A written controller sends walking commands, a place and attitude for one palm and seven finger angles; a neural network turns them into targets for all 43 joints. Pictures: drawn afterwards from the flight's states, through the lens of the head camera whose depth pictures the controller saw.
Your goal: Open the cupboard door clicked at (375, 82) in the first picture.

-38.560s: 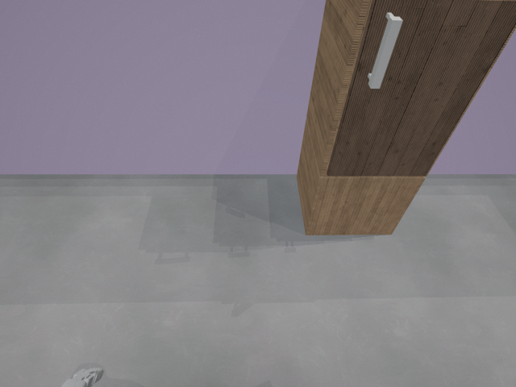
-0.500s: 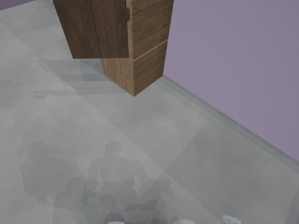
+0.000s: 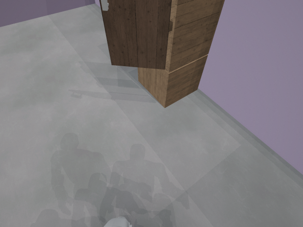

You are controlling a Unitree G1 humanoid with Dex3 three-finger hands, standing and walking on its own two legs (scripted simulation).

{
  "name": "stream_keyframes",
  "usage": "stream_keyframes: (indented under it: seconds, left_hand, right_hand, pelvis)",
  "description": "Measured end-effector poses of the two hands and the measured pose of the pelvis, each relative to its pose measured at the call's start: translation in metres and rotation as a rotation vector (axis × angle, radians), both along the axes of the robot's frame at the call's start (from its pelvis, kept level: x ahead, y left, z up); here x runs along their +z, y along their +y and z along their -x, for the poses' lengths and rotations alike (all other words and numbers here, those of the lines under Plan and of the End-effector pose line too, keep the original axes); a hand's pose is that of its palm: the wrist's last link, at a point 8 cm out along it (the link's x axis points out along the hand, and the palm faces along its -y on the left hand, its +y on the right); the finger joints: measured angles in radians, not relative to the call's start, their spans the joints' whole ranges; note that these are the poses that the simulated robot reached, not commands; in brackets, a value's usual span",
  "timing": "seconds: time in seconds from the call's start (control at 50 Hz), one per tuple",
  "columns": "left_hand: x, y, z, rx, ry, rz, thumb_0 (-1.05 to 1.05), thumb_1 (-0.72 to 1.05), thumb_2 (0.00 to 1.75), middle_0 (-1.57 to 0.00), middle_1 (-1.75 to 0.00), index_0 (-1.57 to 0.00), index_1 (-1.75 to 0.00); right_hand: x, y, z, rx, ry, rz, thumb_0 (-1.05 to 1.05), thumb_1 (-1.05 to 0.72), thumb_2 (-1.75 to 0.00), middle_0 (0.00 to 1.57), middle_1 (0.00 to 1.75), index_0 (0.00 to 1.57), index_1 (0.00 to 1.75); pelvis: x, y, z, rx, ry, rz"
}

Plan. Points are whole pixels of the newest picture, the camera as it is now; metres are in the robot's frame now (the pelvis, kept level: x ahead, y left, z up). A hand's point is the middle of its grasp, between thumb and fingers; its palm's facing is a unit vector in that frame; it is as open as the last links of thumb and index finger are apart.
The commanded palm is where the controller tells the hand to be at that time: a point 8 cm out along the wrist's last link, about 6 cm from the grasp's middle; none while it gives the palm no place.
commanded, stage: take the last steps up to it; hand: left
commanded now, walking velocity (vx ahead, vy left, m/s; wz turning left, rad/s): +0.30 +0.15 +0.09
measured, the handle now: out of the picture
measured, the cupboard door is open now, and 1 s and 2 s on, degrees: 48 48 48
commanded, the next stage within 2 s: come to a stop and stand still in 1.22 s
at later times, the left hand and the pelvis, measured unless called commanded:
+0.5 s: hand (94, 169) +0.30 +0.23 -0.16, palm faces -0.02 -0.98 -0.21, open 7.4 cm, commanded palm none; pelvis +0.17 +0.05 -0.01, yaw +0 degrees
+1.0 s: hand (81, 171) +0.30 +0.28 -0.19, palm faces +0.10 -0.98 -0.17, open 7.3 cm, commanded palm none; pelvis +0.37 +0.11 -0.02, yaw +0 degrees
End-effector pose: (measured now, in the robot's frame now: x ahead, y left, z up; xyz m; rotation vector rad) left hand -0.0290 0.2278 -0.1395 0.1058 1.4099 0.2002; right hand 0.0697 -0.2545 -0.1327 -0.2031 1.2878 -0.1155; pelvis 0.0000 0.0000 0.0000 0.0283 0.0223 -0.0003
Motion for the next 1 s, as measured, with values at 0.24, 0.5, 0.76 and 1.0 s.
stream_keyframes:
  seconds: [0.24,0.5,0.76,1.0]
  left_hand:
    - [-0.013,0.074,-0.083,-0.004,0.007,-0.015,0.01,0.91,0.89,-0.20,-0.30,-0.20,-0.29]
    - [0.011,0.051,-0.318,-0.164,-0.317,-0.028,0.00,0.91,0.89,-0.20,-0.30,-0.20,-0.29]
    - [0.010,0.057,-0.325,-0.030,-0.160,-0.044,-0.02,0.96,0.89,-0.20,-0.30,-0.20,-0.30]
    - [-0.022,0.106,-0.321,0.055,0.138,0.032,0.00,0.92,0.89,-0.20,-0.30,-0.20,-0.29]
  right_hand:
    - [-0.003,0.079,-0.067,0.009,-0.109,0.005,0.00,-0.92,-0.90,0.20,0.30,0.20,0.30]
    - [-0.027,0.085,-0.024,-0.134,0.228,-0.062,0.01,-0.92,-0.90,0.20,0.30,0.20,0.30]
    - [-0.010,0.073,-0.197,-0.075,0.099,-0.056,0.01,-0.91,-0.90,0.20,0.30,0.19,0.30]
    - [-0.006,0.133,-0.409,0.051,-0.201,-0.005,0.00,-0.91,-0.90,0.20,0.30,0.20,0.30]
  pelvis:
    - [-0.008,0.054,-0.068,0.003,-0.023,0.013]
    - [-0.012,0.049,-0.171,-0.008,-0.033,-0.012]
    - [0.003,0.046,-0.265,0.021,-0.017,0.022]
    - [-0.018,0.109,-0.371,-0.005,-0.021,0.028]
